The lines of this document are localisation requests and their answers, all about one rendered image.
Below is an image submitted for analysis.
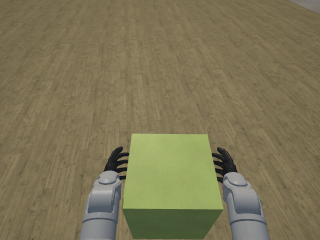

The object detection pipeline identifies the robot right forearm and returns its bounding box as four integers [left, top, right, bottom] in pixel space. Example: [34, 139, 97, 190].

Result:
[222, 172, 270, 240]

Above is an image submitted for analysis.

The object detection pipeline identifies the carton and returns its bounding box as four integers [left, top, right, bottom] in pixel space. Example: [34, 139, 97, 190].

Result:
[122, 133, 224, 240]

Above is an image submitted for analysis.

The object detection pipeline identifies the left robot hand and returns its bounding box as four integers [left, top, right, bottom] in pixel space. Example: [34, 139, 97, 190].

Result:
[103, 146, 130, 180]

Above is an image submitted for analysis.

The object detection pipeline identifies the right robot hand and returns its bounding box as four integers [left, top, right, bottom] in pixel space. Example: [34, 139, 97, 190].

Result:
[211, 147, 238, 183]

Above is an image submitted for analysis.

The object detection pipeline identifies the robot left forearm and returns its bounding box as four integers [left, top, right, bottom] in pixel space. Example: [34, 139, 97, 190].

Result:
[79, 170, 121, 240]

